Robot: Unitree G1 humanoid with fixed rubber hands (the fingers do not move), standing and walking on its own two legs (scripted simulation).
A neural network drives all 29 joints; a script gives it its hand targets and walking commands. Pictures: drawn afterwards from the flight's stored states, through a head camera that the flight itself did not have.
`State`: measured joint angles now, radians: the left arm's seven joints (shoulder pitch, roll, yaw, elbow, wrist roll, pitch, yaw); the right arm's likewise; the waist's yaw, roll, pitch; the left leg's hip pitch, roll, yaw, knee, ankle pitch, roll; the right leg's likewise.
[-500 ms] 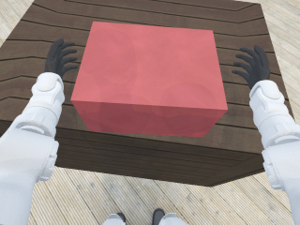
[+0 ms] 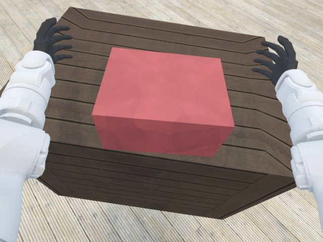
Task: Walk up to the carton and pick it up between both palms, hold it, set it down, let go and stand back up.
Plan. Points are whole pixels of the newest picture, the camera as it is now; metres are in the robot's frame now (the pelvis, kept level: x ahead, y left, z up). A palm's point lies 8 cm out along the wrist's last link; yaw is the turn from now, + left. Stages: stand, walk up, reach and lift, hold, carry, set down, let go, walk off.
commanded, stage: set down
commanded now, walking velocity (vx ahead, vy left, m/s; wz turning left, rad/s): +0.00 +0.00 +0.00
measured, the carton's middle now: (162, 102) +0.48 -0.01 +0.04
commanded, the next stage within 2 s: none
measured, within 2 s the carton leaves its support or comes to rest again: neither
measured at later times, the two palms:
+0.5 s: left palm (52, 73) +0.45 +0.24 +0.15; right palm (290, 95) +0.42 -0.28 +0.16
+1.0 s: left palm (46, 108) +0.39 +0.25 +0.11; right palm (286, 129) +0.35 -0.27 +0.12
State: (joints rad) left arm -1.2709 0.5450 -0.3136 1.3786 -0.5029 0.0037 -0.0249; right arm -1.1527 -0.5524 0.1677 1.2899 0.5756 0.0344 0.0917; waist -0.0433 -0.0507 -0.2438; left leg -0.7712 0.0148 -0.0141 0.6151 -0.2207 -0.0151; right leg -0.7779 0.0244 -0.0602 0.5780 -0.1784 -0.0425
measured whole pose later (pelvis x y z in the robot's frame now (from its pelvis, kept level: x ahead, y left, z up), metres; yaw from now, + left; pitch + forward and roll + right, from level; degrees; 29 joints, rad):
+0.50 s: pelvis +0.02 +0.01 +0.02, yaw -1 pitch +10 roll -1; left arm -0.83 0.47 -0.04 0.86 -0.32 0.22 -0.02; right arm -0.77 -0.55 0.07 0.92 0.53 0.12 0.07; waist -0.03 -0.02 -0.12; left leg -0.43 0.02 0.01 0.44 -0.19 0.00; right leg -0.44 0.03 -0.03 0.39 -0.14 -0.03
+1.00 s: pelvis +0.03 +0.01 +0.03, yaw -1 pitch +4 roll +0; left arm -0.41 0.41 0.08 0.52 -0.27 0.18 -0.02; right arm -0.33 -0.43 -0.04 0.52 0.43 0.08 0.04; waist -0.03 -0.04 -0.06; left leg -0.26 0.01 0.02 0.39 -0.20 -0.01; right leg -0.28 0.03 -0.02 0.36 -0.15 -0.03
